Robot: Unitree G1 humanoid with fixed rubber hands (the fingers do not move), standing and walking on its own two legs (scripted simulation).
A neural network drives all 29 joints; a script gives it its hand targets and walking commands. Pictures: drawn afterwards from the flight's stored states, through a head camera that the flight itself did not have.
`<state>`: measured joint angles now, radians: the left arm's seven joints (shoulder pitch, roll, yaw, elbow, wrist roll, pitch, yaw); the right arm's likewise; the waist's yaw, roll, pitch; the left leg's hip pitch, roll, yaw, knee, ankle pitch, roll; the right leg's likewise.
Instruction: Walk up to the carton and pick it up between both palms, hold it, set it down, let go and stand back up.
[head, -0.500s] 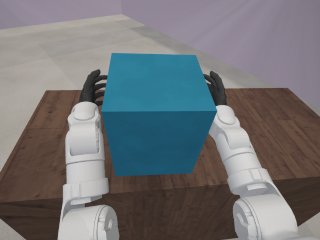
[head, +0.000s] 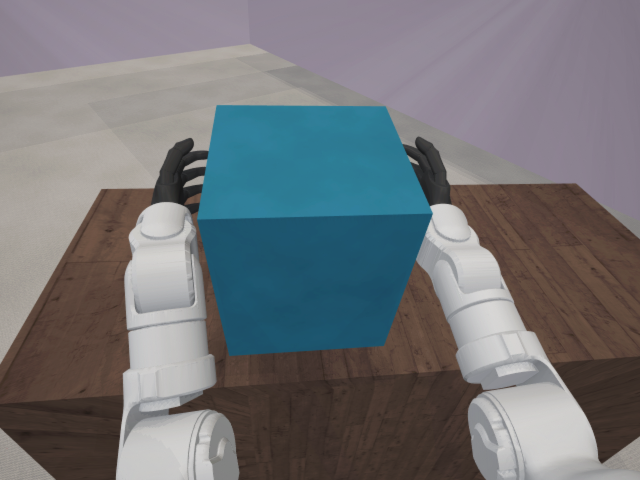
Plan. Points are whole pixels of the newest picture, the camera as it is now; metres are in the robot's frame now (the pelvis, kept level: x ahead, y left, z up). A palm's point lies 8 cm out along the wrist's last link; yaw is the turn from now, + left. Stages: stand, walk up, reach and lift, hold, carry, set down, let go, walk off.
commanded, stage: hold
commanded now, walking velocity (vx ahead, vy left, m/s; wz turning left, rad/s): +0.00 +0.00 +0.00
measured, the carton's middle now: (305, 233) +0.39 +0.00 +0.16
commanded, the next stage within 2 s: none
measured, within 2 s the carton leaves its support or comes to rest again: neither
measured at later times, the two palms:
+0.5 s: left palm (162, 192) +0.37 +0.16 +0.24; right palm (430, 184) +0.37 -0.14 +0.24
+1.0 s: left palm (165, 201) +0.36 +0.16 +0.23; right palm (431, 187) +0.37 -0.14 +0.23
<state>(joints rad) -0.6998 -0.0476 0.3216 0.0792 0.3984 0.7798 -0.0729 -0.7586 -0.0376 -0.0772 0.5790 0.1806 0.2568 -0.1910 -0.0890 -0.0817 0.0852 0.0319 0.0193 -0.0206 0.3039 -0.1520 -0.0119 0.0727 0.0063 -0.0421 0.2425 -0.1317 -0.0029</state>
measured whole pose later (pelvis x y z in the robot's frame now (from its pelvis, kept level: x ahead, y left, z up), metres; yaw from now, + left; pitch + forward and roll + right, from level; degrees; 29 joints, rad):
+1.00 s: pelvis +0.00 +0.00 +0.00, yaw +1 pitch -11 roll -1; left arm -0.71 -0.03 0.34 0.03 0.39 0.84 -0.10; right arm -0.80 -0.05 -0.05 0.52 0.23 0.36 -0.23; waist -0.10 -0.07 0.08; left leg 0.04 0.02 -0.03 0.31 -0.16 -0.02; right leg 0.08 0.01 -0.05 0.25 -0.14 -0.01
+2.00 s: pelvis +0.00 +0.00 +0.00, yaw +0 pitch -11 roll -1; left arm -0.74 -0.04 0.35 0.07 0.42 0.84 -0.11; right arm -0.81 -0.04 -0.08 0.57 0.20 0.34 -0.21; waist -0.08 -0.06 0.08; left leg 0.04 0.02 -0.02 0.31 -0.15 -0.02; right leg 0.08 0.01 -0.05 0.26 -0.14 -0.01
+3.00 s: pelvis -0.01 +0.00 +0.00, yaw +0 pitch -12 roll -1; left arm -0.72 -0.03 0.35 0.06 0.41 0.84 -0.11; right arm -0.80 -0.04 -0.06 0.56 0.21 0.35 -0.22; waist -0.10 -0.07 0.07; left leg 0.04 0.02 -0.02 0.31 -0.15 -0.02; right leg 0.08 0.01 -0.05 0.26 -0.13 -0.01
